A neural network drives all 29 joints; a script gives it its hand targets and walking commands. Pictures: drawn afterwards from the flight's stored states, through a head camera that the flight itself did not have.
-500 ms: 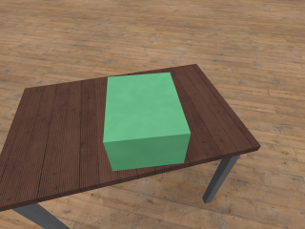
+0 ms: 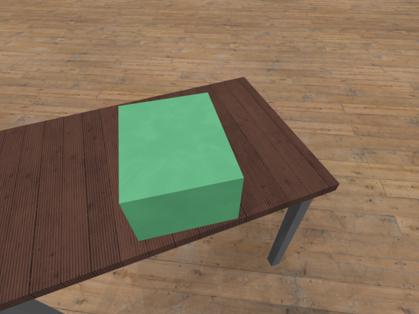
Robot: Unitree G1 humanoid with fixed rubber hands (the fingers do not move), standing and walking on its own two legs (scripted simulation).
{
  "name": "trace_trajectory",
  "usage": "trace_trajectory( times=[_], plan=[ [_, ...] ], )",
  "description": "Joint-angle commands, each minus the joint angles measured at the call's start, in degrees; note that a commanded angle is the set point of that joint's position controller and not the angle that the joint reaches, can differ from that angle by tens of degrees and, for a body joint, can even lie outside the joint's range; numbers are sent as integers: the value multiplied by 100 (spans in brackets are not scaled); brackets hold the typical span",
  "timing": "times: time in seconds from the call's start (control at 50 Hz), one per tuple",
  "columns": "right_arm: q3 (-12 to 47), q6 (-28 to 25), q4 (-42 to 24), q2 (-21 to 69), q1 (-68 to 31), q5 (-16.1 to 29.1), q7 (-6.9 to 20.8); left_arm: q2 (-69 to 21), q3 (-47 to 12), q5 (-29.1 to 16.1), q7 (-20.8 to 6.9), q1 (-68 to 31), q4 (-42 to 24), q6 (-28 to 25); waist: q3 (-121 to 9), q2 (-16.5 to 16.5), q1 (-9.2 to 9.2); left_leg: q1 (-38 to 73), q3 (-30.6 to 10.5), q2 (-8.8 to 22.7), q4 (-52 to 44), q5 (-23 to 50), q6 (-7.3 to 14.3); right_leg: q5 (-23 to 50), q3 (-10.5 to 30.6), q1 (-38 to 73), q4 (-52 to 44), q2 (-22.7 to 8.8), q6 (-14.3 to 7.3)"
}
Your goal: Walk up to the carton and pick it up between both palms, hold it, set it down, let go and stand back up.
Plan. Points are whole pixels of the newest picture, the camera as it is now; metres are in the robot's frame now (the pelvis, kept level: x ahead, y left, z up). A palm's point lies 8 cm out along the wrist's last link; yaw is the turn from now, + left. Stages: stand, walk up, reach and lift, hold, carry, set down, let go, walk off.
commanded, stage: walk up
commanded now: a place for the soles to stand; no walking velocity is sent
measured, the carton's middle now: (176, 160) +0.50 +0.08 -0.02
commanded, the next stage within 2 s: reach and lift in 0.80 s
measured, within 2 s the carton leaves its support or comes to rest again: neither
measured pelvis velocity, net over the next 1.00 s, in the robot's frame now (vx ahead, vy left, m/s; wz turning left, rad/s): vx -0.03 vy -0.01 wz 0.12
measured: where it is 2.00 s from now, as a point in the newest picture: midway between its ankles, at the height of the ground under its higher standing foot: outside the picture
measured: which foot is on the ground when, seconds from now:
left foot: down 0.00-1.00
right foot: down 0.00-1.00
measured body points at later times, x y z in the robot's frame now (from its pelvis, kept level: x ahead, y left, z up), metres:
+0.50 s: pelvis +0.01 -0.01 +0.00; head +0.03 -0.02 +0.45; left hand +0.05 +0.25 -0.13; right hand +0.03 -0.27 -0.15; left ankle -0.04 +0.11 -0.73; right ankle +0.03 -0.12 -0.73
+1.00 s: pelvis -0.03 -0.01 -0.03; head +0.03 -0.01 +0.41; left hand +0.18 +0.26 -0.12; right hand +0.19 -0.27 -0.14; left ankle -0.04 +0.11 -0.73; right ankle +0.03 -0.12 -0.73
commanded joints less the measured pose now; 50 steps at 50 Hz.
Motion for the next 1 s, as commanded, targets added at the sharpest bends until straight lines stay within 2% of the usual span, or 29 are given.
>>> trace_trajectory(
  times=[0.0, 0.06, 0.1, 0.12, 0.16, 0.18, 0.22, 0.28, 0.38, 0.46, 0.54, 0.6, 0.66, 0.72, 0.78, 0.8, 0.82, 0.84, 0.86, 0.88, 0.9, 0.92, 0.94, 0.98],
  plan=[
    [-115, -22, -265, -687, 214, 6, -6, 891, 167, 4, 27, 318, -243, -51, -251, -302, -1, 539, -686, 354, -323, 255, 459, 1569, 785, -541, -743, -566, -512],
    [-91, -33, -275, -680, 318, -4, -10, 939, 161, -1, 25, 218, -288, -28, -160, -444, -64, 712, -824, 299, -412, 138, 424, 1351, 984, -831, -873, -596, -551],
    [-99, -57, -250, -729, 348, 25, -11, 890, 141, -11, 22, 186, -297, -12, -32, -292, -77, 615, -854, 444, -656, 104, 494, 1303, 693, -870, -675, -409, -453],
    [-73, -92, -147, -695, 472, 17, -5, 726, 88, -2, 8, 235, -238, 8, -131, -91, -113, 604, -971, 610, -974, 26, 562, 1135, 393, -655, -548, -290, -341],
    [-103, -124, -83, -841, 400, 7, -19, 615, 58, 19, -3, 375, -181, 21, 19, 127, 23, 437, -999, 989, -1248, 79, 675, 1037, -9, -478, -291, -258, -266],
    [-104, -126, -66, -854, 326, 3, -25, 617, 57, 29, -7, 404, -155, 16, 46, 101, 42, 386, -919, 1014, -1249, 133, 681, 1095, -48, -398, -289, -302, -254],
    [-79, -112, -54, -811, 247, 11, -14, 692, 68, 13, -4, 437, -92, 0, 127, 43, 72, 377, -715, 846, -1088, 329, 586, 1357, 18, -357, -452, -378, -307],
    [-62, -94, 24, -718, 381, 4, 14, 792, 68, -8, 11, 394, -39, -22, 159, -71, -14, 557, -576, 530, -748, 672, 429, 1846, 363, -438, -660, -450, -391],
    [-41, -78, 117, -690, 521, 28, 11, 842, 75, -38, 35, 374, 26, -23, -32, -267, -64, 706, -637, 370, -629, 419, 389, 1671, 649, -430, -957, -487, -441],
    [-44, -95, 194, -697, 606, 25, -11, 808, 62, -32, 39, 383, 87, -14, -48, -239, -56, 807, -693, 364, -713, 395, 382, 1548, 681, -448, -1006, -461, -416],
    [-58, -110, 279, -778, 650, 24, -27, 705, 33, -22, 33, 378, 145, -7, -19, -95, -60, 822, -697, 544, -825, 634, 469, 1649, 355, -450, -750, -338, -357],
    [-61, -108, 288, -768, 622, 24, -29, 696, 42, -22, 43, 402, 168, 0, 3, -62, -30, 744, -667, 606, -842, 689, 492, 1679, 272, -390, -619, -343, -350],
    [-62, -81, 288, -769, 581, 6, -26, 705, 37, -26, 53, 438, 197, 0, 22, 21, -13, 703, -607, 566, -711, 789, 459, 1822, 340, -380, -651, -387, -382],
    [-35, -69, 309, -700, 650, 29, -21, 770, 52, -30, 52, 417, 195, 0, -18, -185, -42, 689, -635, 467, -668, 591, 409, 1712, 471, -377, -808, -411, -395],
    [-33, -79, 342, -715, 657, 40, -28, 730, 31, -26, 58, 379, 211, 13, 137, -137, -65, 651, -700, 461, -751, 530, 410, 1673, 523, -450, -848, -401, -391],
    [-1044, -593, -553, -560, -4037, -787, 319, 1336, 218, -376, -147, -4460, -854, 1254, 392, -145, 13, -2166, -1066, -60, 534, -9, 67, -185, -1047, -1098, 58, -521, -294],
    [-1225, -368, -405, -685, -2825, -751, 536, 1204, 34, -412, -169, -3432, -986, 2095, 281, -374, -76, -1931, -912, -69, 857, -238, -34, -322, -1190, -735, 262, -494, -308],
    [-1162, -133, -907, -811, -2394, -484, 575, 1052, 11, -323, -276, -3273, -1683, 2707, -845, -369, -112, -1284, -875, -98, 1126, 35, -159, 242, -1170, -544, 291, -583, -288],
    [-1093, 109, -1070, -804, -1928, -270, 548, 889, 169, -13, -401, -2897, -2029, 3209, -1412, -180, -52, -913, -822, -99, 1349, 482, -293, 1089, -1185, -449, 356, -610, -227],
    [-1001, 267, -1146, -764, -1664, -37, 475, 861, 307, 307, -571, -2703, -2279, 3586, -1869, -163, -150, -578, -797, -108, 1632, 938, -417, 1982, -1294, -446, 517, -601, -169],
    [-924, 427, -966, -646, -1378, 256, 368, 839, 511, 607, -735, -2376, -2263, 3909, -2011, -116, -242, -439, -826, -133, 1836, 1356, -497, 2791, -1414, -407, 705, -552, -112],
    [-799, 573, -770, -723, -1146, 487, 272, 800, 651, 890, -871, -1996, -2271, 4139, -1945, 30, -364, -222, -889, -150, 1881, 1817, -553, 3226, -1528, -449, 755, -458, -121],
    [-693, 684, -636, -799, -1065, 717, 203, 750, 743, 1073, -979, -1785, -2359, 4300, -1924, 172, -407, -6, -990, -152, 1841, 2064, -577, 3227, -1616, -498, 747, -381, -149],
    [-429, 924, -770, -903, -1089, 1022, 116, 741, 812, 1285, -1074, -1523, -2873, 4444, -1336, 186, -413, 354, -1045, -172, 1485, 1403, -499, 2251, -1646, -677, 251, -293, -238]
  ],
)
